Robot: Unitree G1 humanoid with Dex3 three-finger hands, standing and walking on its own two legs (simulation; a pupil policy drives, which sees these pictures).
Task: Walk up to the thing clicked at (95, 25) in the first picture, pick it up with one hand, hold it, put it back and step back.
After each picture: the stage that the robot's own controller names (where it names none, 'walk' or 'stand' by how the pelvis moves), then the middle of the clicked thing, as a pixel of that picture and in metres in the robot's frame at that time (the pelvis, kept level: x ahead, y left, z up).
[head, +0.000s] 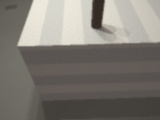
stand; (97, 8) +0.84 -0.08 +0.03
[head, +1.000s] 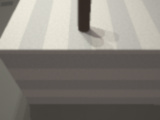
rise first; (84, 9) +0.76 +0.03 +0.05
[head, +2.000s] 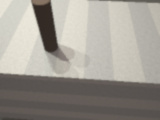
stand; (46, 27) +0.57 +0.19 +0.06
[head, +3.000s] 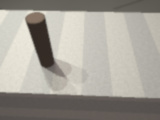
stand; (42, 43) +0.52 +0.19 +0.04
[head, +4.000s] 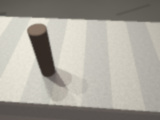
stand; (43, 53) +0.49 +0.18 +0.02
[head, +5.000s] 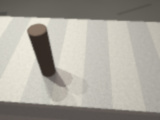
stand; (43, 53) +0.49 +0.18 +0.02
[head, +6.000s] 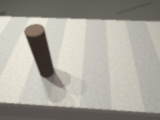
stand; (41, 54) +0.48 +0.19 +0.02
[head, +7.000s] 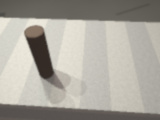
stand; (41, 55) +0.48 +0.19 +0.02
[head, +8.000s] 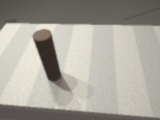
rise first; (48, 58) +0.47 +0.19 +0.03
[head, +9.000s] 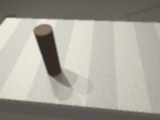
go down; (49, 53) +0.49 +0.18 +0.03
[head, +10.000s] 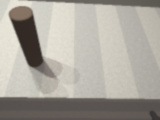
go down; (29, 41) +0.50 +0.18 +0.05
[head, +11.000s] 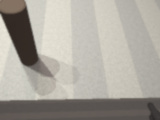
go down; (22, 37) +0.48 +0.18 +0.08
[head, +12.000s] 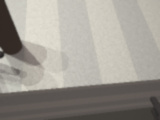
close in; out of the picture +0.49 +0.20 +0.11
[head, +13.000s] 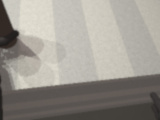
lift; out of the picture +0.52 +0.19 +0.12
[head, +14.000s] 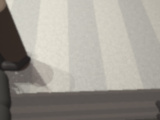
lift; (8, 40) +0.44 +0.20 +0.10
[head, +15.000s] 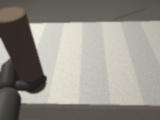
lift; (25, 57) +0.32 +0.17 +0.21
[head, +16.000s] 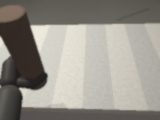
hold; (25, 54) +0.33 +0.17 +0.21
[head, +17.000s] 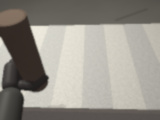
hold; (26, 57) +0.33 +0.16 +0.20
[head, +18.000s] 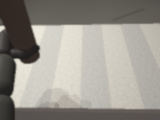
crouch; (18, 26) +0.40 +0.18 +0.25
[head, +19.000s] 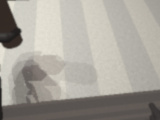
lower; out of the picture +0.51 +0.20 +0.18
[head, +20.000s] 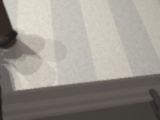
lower; out of the picture +0.52 +0.19 +0.12
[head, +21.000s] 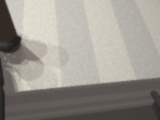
lower; out of the picture +0.51 +0.19 +0.11
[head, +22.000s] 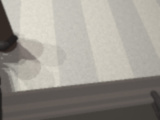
lower; out of the picture +0.51 +0.19 +0.11
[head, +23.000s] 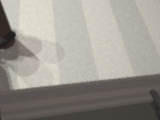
lower; out of the picture +0.52 +0.20 +0.12
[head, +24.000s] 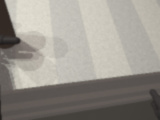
open; out of the picture +0.53 +0.18 +0.12
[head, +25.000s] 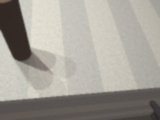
sink last; (13, 30) +0.49 +0.17 +0.09
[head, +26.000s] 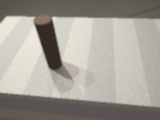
sink last; (49, 45) +0.52 +0.18 +0.07
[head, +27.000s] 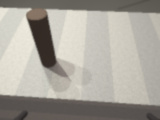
stand; (43, 41) +0.50 +0.17 +0.07
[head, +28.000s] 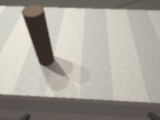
stand; (40, 39) +0.50 +0.18 +0.08
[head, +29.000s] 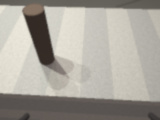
stand; (41, 38) +0.50 +0.18 +0.09
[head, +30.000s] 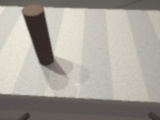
stand; (40, 39) +0.50 +0.18 +0.09
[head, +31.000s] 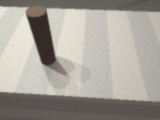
stand; (43, 39) +0.51 +0.17 +0.08
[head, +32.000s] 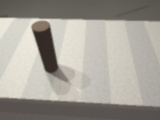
walk; (46, 49) +0.52 +0.18 +0.03
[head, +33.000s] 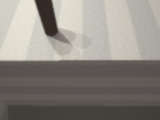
walk; (46, 11) +0.65 +0.18 +0.04
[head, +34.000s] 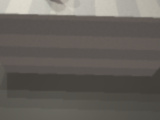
walk; out of the picture +0.96 +0.20 +0.05
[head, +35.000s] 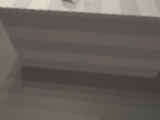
stand; out of the picture +1.15 +0.17 +0.04
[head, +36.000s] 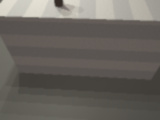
stand; out of the picture +1.13 +0.19 +0.02
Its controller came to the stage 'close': yes
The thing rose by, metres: 0.22
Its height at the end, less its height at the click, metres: +0.00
